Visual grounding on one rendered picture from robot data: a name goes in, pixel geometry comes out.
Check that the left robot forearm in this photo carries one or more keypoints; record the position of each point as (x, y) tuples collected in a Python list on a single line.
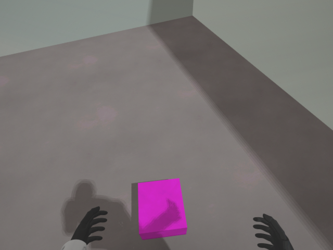
[(75, 245)]

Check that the carton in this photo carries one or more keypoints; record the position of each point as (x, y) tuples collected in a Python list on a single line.
[(160, 209)]

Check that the left robot hand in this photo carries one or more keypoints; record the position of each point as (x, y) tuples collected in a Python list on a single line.
[(84, 229)]

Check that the right robot hand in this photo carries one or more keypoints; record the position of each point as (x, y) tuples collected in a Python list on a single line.
[(277, 236)]

